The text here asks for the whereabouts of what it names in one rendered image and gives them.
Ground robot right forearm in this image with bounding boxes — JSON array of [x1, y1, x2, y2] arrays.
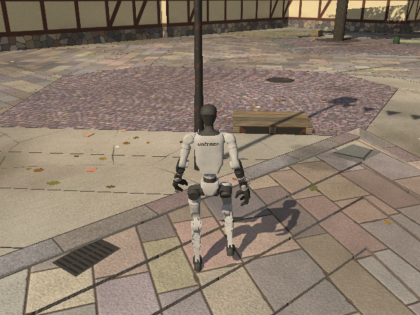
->
[[234, 160, 249, 191]]

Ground robot left forearm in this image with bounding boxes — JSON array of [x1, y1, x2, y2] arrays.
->
[[174, 158, 185, 182]]

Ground robot right hand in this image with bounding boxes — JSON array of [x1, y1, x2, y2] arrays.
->
[[235, 189, 250, 206]]

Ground robot right upper arm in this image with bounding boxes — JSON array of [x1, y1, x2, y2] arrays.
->
[[222, 133, 240, 170]]

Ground robot left upper arm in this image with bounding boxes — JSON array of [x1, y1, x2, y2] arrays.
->
[[178, 133, 196, 168]]

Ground robot head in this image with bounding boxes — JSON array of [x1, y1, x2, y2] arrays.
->
[[198, 104, 220, 136]]

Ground robot left hand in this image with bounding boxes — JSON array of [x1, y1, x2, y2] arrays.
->
[[173, 179, 188, 192]]

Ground robot right foot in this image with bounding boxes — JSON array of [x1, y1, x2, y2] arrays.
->
[[226, 244, 236, 256]]

